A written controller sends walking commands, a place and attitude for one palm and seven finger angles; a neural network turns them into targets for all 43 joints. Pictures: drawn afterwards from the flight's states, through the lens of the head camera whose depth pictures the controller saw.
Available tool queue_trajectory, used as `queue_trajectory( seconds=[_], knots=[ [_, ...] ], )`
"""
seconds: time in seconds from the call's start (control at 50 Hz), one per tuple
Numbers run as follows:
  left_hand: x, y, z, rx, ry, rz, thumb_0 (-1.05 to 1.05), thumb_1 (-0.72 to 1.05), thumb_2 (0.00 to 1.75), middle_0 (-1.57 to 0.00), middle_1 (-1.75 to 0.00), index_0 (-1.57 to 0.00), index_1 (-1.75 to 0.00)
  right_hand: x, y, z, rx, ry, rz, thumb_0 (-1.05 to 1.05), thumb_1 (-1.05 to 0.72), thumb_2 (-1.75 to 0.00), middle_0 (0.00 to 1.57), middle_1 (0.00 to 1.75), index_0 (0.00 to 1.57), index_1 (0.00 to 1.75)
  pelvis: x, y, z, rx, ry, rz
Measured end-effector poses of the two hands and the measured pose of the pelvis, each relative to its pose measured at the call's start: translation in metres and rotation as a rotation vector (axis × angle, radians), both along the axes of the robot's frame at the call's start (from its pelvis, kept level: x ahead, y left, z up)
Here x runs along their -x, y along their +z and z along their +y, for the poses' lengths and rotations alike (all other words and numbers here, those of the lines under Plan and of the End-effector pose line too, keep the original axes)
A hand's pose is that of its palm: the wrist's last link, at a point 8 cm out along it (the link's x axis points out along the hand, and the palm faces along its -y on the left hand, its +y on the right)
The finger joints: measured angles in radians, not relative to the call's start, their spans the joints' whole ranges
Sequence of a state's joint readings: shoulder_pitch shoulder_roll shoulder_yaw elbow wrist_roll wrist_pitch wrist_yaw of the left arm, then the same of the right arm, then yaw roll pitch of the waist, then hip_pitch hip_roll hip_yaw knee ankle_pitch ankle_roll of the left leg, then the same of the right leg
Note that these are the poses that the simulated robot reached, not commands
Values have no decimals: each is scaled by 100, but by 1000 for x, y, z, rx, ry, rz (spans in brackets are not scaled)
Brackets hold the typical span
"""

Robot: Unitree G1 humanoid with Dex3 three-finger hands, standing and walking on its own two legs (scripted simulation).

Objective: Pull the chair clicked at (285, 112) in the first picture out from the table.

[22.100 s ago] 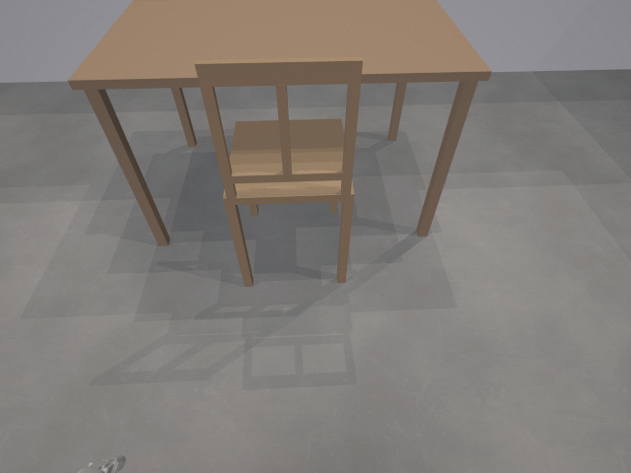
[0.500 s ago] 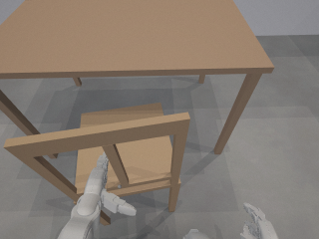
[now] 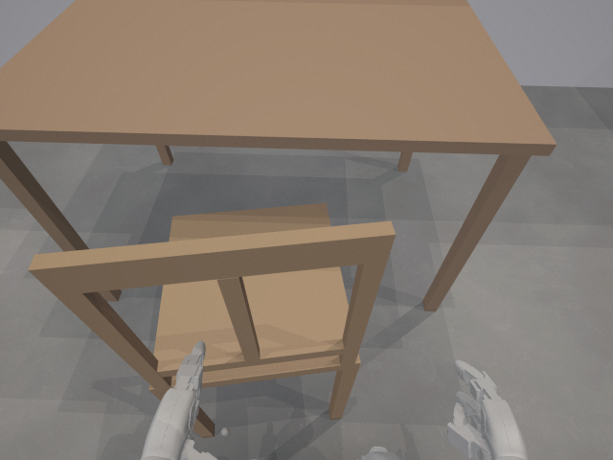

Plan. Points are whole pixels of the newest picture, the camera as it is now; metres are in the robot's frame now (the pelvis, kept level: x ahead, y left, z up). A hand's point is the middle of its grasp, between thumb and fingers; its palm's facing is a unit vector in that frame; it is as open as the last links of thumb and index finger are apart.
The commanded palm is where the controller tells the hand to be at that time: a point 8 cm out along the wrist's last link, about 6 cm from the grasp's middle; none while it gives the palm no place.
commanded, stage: draw the hand back to the body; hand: left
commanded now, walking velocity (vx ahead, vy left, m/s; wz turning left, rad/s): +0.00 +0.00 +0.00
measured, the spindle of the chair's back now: (242, 321) +0.32 +0.10 -0.02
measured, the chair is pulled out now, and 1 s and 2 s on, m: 0.16 0.16 0.16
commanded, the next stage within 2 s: step back with the hand held close in 1.70 s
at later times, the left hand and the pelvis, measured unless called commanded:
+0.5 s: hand (189, 424) +0.17 +0.13 +0.06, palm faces -0.02 -1.00 -0.06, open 17.5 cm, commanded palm +0.13 +0.20 +0.09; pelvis -0.02 +0.00 -0.03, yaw -1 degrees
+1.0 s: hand (66, 377) +0.18 +0.21 +0.15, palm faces +0.33 -0.86 -0.39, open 13.9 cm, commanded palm +0.14 +0.26 +0.18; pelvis +0.01 +0.00 +0.04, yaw +0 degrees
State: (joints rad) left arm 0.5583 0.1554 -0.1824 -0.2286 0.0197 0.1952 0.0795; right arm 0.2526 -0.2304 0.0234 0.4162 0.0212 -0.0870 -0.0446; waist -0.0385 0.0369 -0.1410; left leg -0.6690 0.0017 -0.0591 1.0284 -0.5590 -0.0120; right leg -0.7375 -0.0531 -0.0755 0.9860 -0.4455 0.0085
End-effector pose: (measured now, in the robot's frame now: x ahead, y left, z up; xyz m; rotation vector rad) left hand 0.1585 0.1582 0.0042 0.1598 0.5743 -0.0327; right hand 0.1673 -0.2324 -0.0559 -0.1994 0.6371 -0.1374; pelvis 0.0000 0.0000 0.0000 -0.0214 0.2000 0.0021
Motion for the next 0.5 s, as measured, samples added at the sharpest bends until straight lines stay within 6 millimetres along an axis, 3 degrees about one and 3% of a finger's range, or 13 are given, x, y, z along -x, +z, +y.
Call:
queue_trajectory(
  seconds=[0.16, 0.24, 0.36, 0.42, 0.5],
  knots=[
    [18, 4, -2, 43, 6, -14, -1, -54, 20, 0, 0, 0, 0, 3, -3, 6, 4, -6, -11, 1, -90, -90, 21, 30, 20, 30, 1, -6, 6, 6, 2, 8],
    [13, 23, 1, 173, 63, -234, -1, -54, 20, 0, 0, -1, 0, 4, -11, 8, 7, 10, -33, 1, -90, -90, 21, 30, 20, 30, 6, -15, 6, 9, 0, 26],
    [5, 56, 18, 139, 53, -614, -1, -54, 20, 0, 0, 0, 0, 4, -36, 12, -26, 48, -17, 1, -90, -90, 21, 30, 20, 30, 17, -34, 5, 13, -7, 50],
    [7, 56, 20, 114, 16, -594, -1, -54, 20, 0, 0, 0, 0, 6, -43, 16, -57, 41, 5, 1, -90, -90, 21, 30, 20, 30, 20, -36, 5, 12, -12, 40],
    [13, 61, 24, 101, 3, -491, -1, -55, 20, 0, 0, 0, 0, 10, -37, 18, -80, 9, 7, 1, -90, -90, 21, 30, 20, 30, 20, -27, 4, 8, -13, 15]
  ],
)
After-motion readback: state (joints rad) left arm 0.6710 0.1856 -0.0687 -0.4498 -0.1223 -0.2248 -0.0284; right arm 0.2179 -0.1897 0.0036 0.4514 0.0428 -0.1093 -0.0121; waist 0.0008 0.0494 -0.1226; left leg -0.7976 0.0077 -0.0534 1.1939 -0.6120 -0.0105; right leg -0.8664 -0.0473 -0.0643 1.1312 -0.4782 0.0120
